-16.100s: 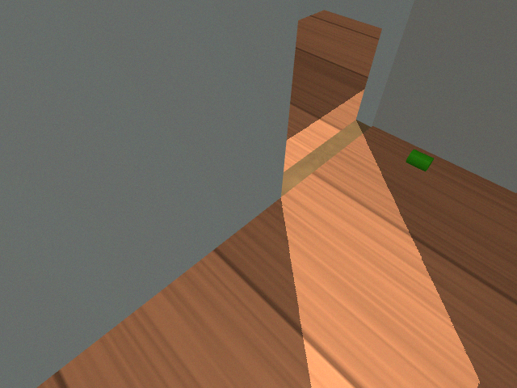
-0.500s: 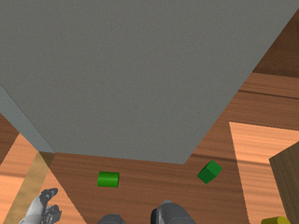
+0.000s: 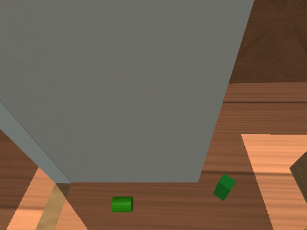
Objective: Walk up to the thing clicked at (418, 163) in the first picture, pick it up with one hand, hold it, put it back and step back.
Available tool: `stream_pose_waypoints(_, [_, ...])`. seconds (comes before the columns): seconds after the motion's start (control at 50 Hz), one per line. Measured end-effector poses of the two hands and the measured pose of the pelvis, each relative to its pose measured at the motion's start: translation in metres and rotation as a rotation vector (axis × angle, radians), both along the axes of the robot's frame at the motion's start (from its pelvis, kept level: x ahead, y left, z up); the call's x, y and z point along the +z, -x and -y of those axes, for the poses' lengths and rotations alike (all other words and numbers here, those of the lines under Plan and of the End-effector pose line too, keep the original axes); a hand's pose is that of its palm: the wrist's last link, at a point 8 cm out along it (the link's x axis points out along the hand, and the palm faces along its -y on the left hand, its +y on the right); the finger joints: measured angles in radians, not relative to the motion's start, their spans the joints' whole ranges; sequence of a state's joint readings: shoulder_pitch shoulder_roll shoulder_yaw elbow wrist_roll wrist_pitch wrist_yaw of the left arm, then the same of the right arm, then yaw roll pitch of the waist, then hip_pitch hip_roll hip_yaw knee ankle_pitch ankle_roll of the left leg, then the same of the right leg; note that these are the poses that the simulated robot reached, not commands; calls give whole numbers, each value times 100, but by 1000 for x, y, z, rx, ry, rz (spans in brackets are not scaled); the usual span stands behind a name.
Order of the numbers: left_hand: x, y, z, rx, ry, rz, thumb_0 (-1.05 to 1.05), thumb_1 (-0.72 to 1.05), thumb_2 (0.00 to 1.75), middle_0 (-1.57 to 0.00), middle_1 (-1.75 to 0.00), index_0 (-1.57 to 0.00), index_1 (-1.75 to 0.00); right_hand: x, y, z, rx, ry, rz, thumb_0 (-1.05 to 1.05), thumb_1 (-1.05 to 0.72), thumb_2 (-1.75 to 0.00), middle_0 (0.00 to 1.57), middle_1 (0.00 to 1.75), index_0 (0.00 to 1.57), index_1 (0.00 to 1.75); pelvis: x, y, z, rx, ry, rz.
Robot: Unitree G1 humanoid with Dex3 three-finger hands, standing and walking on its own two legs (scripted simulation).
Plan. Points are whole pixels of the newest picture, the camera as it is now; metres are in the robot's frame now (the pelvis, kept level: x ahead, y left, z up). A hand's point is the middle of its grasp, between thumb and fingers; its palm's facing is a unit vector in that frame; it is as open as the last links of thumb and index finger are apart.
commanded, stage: walk up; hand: left
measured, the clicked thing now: (122, 204) +0.42 +0.26 -0.72
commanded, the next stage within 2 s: stand in 1.56 s
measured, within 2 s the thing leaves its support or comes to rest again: neither
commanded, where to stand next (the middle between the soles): +0.05 -0.01 m, yaw +3 degrees
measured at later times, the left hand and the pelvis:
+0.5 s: hand out of the picture +0.11 +0.25 -0.15, palm faces +0.02 -0.94 -0.35, open 7.3 cm; pelvis +0.03 -0.01 +0.00, yaw +2 degrees
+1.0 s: hand out of the picture +0.13 +0.25 -0.14, palm faces +0.05 -0.94 -0.34, open 7.3 cm; pelvis +0.04 -0.01 +0.02, yaw +3 degrees
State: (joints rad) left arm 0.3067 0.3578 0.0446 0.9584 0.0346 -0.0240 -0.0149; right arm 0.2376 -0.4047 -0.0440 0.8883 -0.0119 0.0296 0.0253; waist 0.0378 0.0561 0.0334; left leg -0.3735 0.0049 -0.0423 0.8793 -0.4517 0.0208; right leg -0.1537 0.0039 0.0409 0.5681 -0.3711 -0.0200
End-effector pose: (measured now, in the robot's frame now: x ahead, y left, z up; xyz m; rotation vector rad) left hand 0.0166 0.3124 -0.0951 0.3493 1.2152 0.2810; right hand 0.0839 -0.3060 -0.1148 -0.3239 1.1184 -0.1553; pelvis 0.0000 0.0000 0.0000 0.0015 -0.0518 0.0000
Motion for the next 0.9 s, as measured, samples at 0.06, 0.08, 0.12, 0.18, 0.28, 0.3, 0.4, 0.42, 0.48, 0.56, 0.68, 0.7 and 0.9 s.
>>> stream_pose_waypoints(0.06, [7,-4,-1,6,-7,10,0,91,89,-21,-30,-21,-30,-1,0,-3,5,-14,-16,0,-91,-89,20,30,20,30,4,-6,-1,14,-1,-9])
stream_pose_waypoints(0.08, [8,-7,-3,5,-8,12,0,91,89,-21,-30,-21,-30,-1,0,-5,10,-14,-27,0,-91,-89,20,30,20,30,4,-7,-2,18,0,-11])
stream_pose_waypoints(0.12, [6,-12,-7,3,-6,15,0,91,89,-21,-30,-21,-30,-2,-1,-8,22,-7,-48,0,-91,-89,20,30,20,30,3,-10,-4,28,2,-14])
stream_pose_waypoints(0.18, [-5,-22,-16,8,6,13,0,90,89,-21,-30,-21,-30,-2,-5,-14,29,17,-69,0,-91,-89,20,30,20,30,-3,-15,-11,45,6,-19])
stream_pose_waypoints(0.28, [-19,-46,-15,8,38,5,0,91,89,-20,-30,-21,-30,9,-10,-21,17,40,-54,0,-91,-89,21,30,20,30,-1,-21,-13,43,-4,-16])
stream_pose_waypoints(0.3, [-19,-52,-13,1,46,9,0,91,89,-20,-30,-20,-30,12,-11,-21,14,44,-50,0,-91,-89,21,30,20,30,1,-23,-12,42,0,-16])
stream_pose_waypoints(0.4, [-22,-77,0,-30,63,55,0,91,89,-20,-30,-20,-30,16,-24,-9,12,61,-19,0,-90,-89,21,30,21,30,-1,-28,-5,29,1,-12])
stream_pose_waypoints(0.42, [-23,-80,2,-33,59,63,0,91,89,-20,-30,-21,-30,14,-28,-6,9,60,-14,0,-90,-89,21,30,21,30,-3,-28,-2,28,1,-7])
stream_pose_waypoints(0.48, [-21,-84,12,-32,56,68,0,91,89,-20,-30,-21,-30,10,-39,0,-10,44,-5,0,-91,-89,21,30,20,30,-3,-30,4,39,22,4])
stream_pose_waypoints(0.56, [-15,-90,20,-34,61,59,0,91,89,-20,-30,-21,-30,7,-48,-1,-11,15,0,0,-91,-89,20,30,20,30,0,-36,7,41,3,-3])
stream_pose_waypoints(0.68, [-6,-103,23,-21,60,80,0,91,89,-21,-30,-21,-30,3,-53,-6,3,-15,-32,0,-91,-89,20,30,20,30,6,-39,9,44,3,-4])
stream_pose_waypoints(0.7, [-5,-104,23,-19,59,81,0,91,89,-21,-30,-21,-30,3,-53,-6,4,-18,-38,0,-91,-89,20,30,20,30,7,-39,10,45,3,-4])
stream_pose_waypoints(0.9, [-2,-110,19,-2,65,72,0,91,89,-20,-30,-21,-30,8,-47,-9,-1,-9,-84,0,-91,-89,20,30,20,30,14,-37,8,48,7,-6])
